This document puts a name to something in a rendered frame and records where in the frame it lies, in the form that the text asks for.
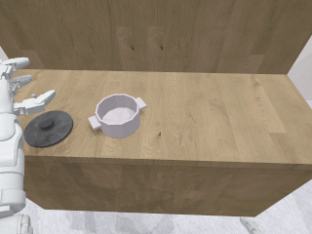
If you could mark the table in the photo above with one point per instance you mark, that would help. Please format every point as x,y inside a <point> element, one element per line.
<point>225,131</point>

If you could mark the knob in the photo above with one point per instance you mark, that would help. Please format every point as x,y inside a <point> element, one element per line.
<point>46,123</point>

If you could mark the left robot forearm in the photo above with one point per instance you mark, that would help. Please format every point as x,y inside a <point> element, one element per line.
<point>12,196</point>

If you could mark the right robot hand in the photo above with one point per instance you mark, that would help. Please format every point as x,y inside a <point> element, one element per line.
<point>251,226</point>

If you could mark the robot left upper arm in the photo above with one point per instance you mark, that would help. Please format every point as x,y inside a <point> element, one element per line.
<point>16,224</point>

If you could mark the pot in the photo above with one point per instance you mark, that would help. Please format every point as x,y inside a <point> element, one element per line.
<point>118,115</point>

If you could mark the lid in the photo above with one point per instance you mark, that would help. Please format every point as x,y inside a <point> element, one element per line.
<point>38,138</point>

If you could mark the left robot hand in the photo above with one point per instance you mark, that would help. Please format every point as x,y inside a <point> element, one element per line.
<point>9,88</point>

